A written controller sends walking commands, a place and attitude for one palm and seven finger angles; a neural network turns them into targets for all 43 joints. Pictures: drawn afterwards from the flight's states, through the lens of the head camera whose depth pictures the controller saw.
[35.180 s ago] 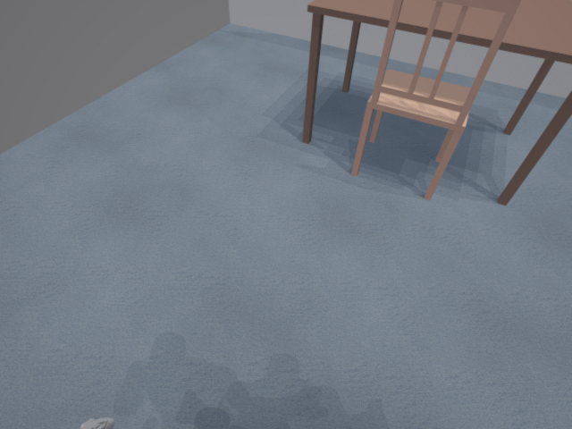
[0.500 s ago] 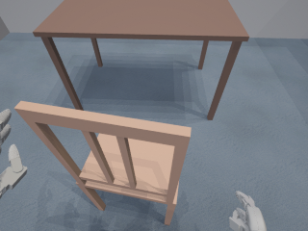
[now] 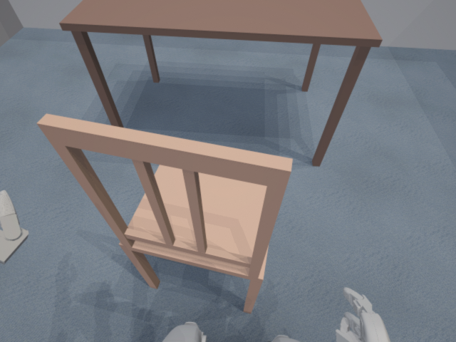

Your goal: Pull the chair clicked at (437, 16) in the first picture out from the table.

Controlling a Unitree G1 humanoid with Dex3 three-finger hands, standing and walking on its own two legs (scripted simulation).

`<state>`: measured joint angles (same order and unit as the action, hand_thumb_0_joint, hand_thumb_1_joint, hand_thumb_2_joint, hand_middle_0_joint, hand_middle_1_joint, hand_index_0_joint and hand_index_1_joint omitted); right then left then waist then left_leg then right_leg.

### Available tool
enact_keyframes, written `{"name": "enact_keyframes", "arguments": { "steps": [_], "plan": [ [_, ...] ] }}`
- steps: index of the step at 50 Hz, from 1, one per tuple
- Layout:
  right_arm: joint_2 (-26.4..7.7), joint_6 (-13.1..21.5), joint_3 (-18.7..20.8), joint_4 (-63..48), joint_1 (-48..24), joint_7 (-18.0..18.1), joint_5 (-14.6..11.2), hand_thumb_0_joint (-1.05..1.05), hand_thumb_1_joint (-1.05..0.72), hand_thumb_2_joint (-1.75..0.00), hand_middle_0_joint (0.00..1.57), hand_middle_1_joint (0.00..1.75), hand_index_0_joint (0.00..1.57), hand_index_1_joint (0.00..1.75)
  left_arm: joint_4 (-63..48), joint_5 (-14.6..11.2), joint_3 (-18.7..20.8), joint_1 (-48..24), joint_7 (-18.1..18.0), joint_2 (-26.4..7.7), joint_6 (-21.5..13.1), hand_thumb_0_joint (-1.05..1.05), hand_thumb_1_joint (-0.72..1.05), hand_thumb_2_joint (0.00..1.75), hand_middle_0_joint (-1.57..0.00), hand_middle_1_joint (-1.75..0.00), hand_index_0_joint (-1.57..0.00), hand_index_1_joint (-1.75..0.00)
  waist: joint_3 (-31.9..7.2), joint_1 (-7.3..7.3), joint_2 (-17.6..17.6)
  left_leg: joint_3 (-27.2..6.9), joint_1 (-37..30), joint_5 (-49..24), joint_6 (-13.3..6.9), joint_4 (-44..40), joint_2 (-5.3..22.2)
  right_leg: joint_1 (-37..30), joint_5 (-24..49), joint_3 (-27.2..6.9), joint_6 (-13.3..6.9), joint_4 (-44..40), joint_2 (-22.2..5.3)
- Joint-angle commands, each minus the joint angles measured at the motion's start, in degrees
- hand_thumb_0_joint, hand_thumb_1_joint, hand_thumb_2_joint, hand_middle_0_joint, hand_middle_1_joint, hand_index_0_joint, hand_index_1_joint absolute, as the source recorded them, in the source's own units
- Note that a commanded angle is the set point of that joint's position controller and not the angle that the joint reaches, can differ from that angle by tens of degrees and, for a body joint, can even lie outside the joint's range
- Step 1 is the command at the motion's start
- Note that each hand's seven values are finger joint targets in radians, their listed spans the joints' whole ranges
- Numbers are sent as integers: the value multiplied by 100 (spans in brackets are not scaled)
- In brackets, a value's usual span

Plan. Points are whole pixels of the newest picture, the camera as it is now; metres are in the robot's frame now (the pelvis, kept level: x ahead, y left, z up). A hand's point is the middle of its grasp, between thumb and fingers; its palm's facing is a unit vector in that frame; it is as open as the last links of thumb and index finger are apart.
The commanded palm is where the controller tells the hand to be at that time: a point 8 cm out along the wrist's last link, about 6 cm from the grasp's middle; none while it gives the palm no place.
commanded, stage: step back with the hand held close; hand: left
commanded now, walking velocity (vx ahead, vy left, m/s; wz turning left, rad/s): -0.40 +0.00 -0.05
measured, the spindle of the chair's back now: (158, 208) +0.38 +0.18 -0.05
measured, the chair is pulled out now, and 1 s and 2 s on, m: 0.62 0.62 0.62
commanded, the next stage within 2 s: stop stepping back and stand still in 0.62 s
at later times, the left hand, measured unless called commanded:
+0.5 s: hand (31, 250) +0.18 +0.23 +0.19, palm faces +0.35 -0.75 -0.56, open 7.4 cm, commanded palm +0.11 +0.28 +0.20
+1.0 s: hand out of the picture +0.07 +0.22 +0.17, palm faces +0.39 -0.78 -0.50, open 7.4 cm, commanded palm +0.02 +0.26 +0.20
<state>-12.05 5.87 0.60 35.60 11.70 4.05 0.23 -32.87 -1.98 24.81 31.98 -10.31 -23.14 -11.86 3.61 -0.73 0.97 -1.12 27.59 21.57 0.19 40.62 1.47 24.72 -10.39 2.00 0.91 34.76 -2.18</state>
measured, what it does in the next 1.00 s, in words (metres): walks backwards: right foot, then left foot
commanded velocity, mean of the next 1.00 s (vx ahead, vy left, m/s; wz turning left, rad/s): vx -0.23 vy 0.03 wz -0.03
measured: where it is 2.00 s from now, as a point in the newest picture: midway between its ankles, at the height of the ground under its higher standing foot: outside the picture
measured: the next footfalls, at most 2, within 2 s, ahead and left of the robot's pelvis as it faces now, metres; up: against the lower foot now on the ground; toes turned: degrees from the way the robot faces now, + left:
right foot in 0.24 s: -0.04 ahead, -0.16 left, +0.00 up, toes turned +1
left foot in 0.52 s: -0.02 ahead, +0.12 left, +0.00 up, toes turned +1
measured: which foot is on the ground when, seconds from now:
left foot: down 0.00-0.28, up 0.30-0.50, down 0.52-0.80, up 0.82-0.96, down 0.98-1.00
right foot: down 0.00-0.08, up 0.10-0.22, down 0.24-1.00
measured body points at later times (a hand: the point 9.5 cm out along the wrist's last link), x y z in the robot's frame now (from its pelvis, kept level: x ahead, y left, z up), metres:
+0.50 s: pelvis -0.04 -0.02 +0.02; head +0.02 -0.02 +0.46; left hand +0.16 +0.27 +0.22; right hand +0.13 -0.27 -0.07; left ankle -0.06 +0.12 -0.70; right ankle -0.02 -0.14 -0.72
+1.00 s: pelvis -0.13 -0.04 +0.01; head -0.14 -0.04 +0.46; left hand +0.05 +0.26 +0.20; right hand -0.01 -0.30 -0.08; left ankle -0.13 +0.09 -0.72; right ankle -0.07 -0.16 -0.72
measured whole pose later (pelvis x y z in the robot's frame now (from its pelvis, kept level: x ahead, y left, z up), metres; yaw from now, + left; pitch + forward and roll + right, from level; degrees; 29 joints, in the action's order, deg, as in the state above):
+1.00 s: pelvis -0.13 -0.04 +0.01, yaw -2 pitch -1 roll +0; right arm -13.1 5.7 1.4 37.9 14.8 4.6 -1.2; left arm -24.8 -2.7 24.2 35.0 -9.7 -24.5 -10.6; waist -1.2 2.2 0.1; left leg 0.1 13.5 21.0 -0.3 31.7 1.3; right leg 19.0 -10.5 4.8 -0.4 29.9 -2.2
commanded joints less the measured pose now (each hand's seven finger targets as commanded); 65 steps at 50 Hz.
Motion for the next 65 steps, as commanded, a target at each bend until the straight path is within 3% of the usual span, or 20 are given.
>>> {"name": "enact_keyframes", "arguments": {
  "steps": [1, 5, 12, 13, 15, 16, 20, 23, 25, 27, 29, 34, 37, 40, 42, 47, 51, 54, 62, 65],
  "plan": [
    [-698, 326, 296, -804, -572, 106, 8, 0, -90, -90, 20, 30, 20, 30, -1156, -51, 1107, -133, -196, -1388, -431, 0, 90, 90, -20, -30, -20, -30, -984, 66, -20, -775, -674, 34, -254, -1080, 476, -138, -836, -870, -423, -835, -651],
    [-748, 495, 346, -916, -574, 162, -58, 0, -90, -90, 20, 30, 20, 30, -1209, -46, 1129, -203, -115, -1175, -608, 0, 90, 90, -20, -30, -20, -30, -892, 117, 1480, -1677, 1404, 1636, -788, -2890, 1774, -1697, -1533, -213, 2, 1831, 281],
    [-650, 730, 340, -614, -352, -17, -5, 0, -90, -90, 20, 30, 20, 30, -903, -100, 897, -7, 125, -1086, -817, 0, 90, 90, -20, -30, -20, -30, -701, -5, 777, -896, -231, -233, -473, -1116, 1005, -1118, -343, -173, -139, -1062, -10],
    [-634, 762, 319, -586, -385, -45, 19, 0, -90, -90, 20, 30, 20, 30, -977, -53, 950, -203, 137, -1223, -882, 0, 90, 90, -20, -30, -20, -30, -619, 28, 345, -557, -354, -43, -281, -610, 683, -813, 67, -481, -273, -1482, -303],
    [-651, 736, 493, -604, -392, -84, -69, 0, -90, -90, 20, 30, 20, 30, -1060, -113, 751, -422, 72, -1317, -816, 0, 90, 90, -20, -30, -20, -30, -937, 20, -1454, -78, -306, 399, 145, 1945, -273, -204, 519, -2584, -1213, -2071, -2002],
    [-722, 653, 553, -485, -471, -114, -45, 0, -90, -90, 20, 30, 20, 30, -932, -113, 796, -301, 14, -1385, -707, 0, 90, 90, -20, -30, -20, -30, -1005, -11, -1135, -402, -37, 625, 143, 2905, -229, -464, 1422, -2495, -1519, -1975, -2221],
    [-262, 382, 142, -712, -836, 75, -12, 0, -90, -90, 20, 30, 20, 30, -606, -21, 1093, -8, -72, -1332, -727, 0, 90, 90, -20, -30, -20, -30, -1033, 101, -626, -249, 244, 758, 146, 1388, 30, -1617, 3984, -1001, -911, -830, -1366],
    [-337, 270, 180, -771, -709, 159, -49, 0, -90, -90, 20, 30, 20, 30, -583, -41, 1179, 326, -81, -1289, -752, 0, 90, 90, -20, -30, -20, -30, -1246, 84, -890, 197, -208, -105, 116, -1068, -95, -2311, 4331, -864, -704, -350, -982],
    [-483, 208, 327, -729, -536, 163, -46, 0, -90, -90, 20, 30, 20, 30, -1132, -97, 1079, 188, -71, -1303, -817, 0, 90, 90, -20, -30, -20, -30, -1429, 143, -459, 145, -1350, -2656, -32, -2224, 269, -2032, 3614, -475, -299, 187, -687],
    [-600, 348, 555, -734, -437, 45, -67, 0, -90, -90, 20, 30, 20, 30, -1322, -157, 989, 372, 15, -1189, -884, 0, 90, 90, -20, -30, -20, -30, -1681, 121, 989, -895, -2956, -6773, -682, -1535, 1825, -57, -775, -275, -16, 1165, -57],
    [-512, 535, 611, -590, -526, -64, 25, 0, -90, -90, 20, 30, 20, 30, -1199, -125, 1180, 710, 89, -1246, -936, 0, 90, 90, -20, -30, -20, -30, -1558, 54, 1623, -826, -2868, -7132, -968, -1374, 2086, 432, -2104, -381, -36, 1718, 59],
    [-662, 713, 556, -555, -425, -195, -12, 0, -90, -90, 20, 30, 20, 30, -2053, -178, 1127, 254, 80, -1260, -909, 0, 90, 90, -20, -30, -20, -30, -1405, 76, 1569, -343, -2321, -5583, -452, -870, 1601, -677, -429, -10, -244, -305, -57],
    [-629, 650, 502, -593, -399, -206, -89, 0, -90, -90, 20, 30, 20, 30, -1225, -171, 1192, 730, 149, -1179, -752, 0, 90, 90, -20, -30, -20, -30, -1214, 82, 872, -170, -1461, -2919, -206, -577, 1182, -1629, 881, 262, -158, -1373, -201],
    [-562, 338, 463, -749, -137, -149, -232, 0, -90, -90, 20, 30, 20, 30, -458, -206, 1094, 515, 62, -1210, -447, 0, 90, 90, -20, -30, -20, -30, -1313, 252, -1263, 227, -754, 383, 169, 394, 117, -1217, 944, -1612, -697, -1636, -1492],
    [-529, 208, 411, -790, -361, -73, -286, 0, -90, -90, 20, 30, 20, 30, -135, -273, 994, 592, -17, -1168, -217, 0, 90, 90, -20, -30, -20, -30, -1140, 114, -1355, -169, -816, 610, 61, 994, 145, -903, -626, -1806, -878, -2041, -1747],
    [-551, 272, 172, -755, -468, 101, -160, 0, -90, -90, 20, 30, 20, 30, -224, -111, 708, 30, -97, -1194, -210, 0, 90, 90, -20, -30, -20, -30, -636, 207, -985, 149, -1358, 176, -149, -1165, 8, -576, -2158, -945, -395, -1941, -1087],
    [-782, 545, 302, -872, -366, 145, -132, 0, -90, -90, 20, 30, 20, 30, -1145, 10, 450, -360, -103, -1215, -433, 0, 90, 90, -20, -30, -20, -30, -208, 125, 584, -740, -983, 266, -505, -2655, 638, -1081, -1422, -457, -77, -1073, -288],
    [-664, 610, 236, -868, -373, 74, -155, 0, -90, -90, 20, 30, 20, 30, -1084, 177, 440, -625, -89, -1085, -411, 0, 90, 90, -20, -30, -20, -30, -18, 87, 1845, -1002, 707, 2224, -601, -3227, 911, -2011, -1111, -62, 31, -73, 24],
    [-703, 511, 312, -786, -132, 29, -149, 0, -90, -90, 20, 30, 20, 30, 11, 74, 521, -297, -19, -905, -361, 0, 90, 90, -20, -30, -20, -30, 51, 154, 468, -425, 343, 2055, -416, -2053, 327, -1472, -2215, -590, -147, -1081, 92],
    [-725, 434, 351, -741, -120, -1, -88, 0, -90, -90, 20, 30, 20, 30, 66, 73, 459, -619, 35, -977, -324, 0, 90, 90, -20, -30, -20, -30, 137, 204, -730, -184, -322, 1287, -342, -1018, -25, -694, -2701, -1329, -353, -1956, -310]
  ]
}}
